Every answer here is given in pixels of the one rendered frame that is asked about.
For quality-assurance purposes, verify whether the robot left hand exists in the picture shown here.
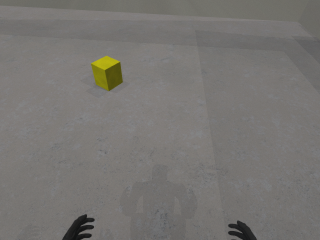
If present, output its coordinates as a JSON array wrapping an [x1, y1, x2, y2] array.
[[62, 214, 95, 240]]

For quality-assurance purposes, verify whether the robot right hand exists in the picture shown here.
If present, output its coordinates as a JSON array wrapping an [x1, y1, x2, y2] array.
[[228, 220, 257, 240]]

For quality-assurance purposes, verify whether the carton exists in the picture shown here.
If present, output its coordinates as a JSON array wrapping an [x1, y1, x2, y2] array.
[[91, 56, 123, 91]]

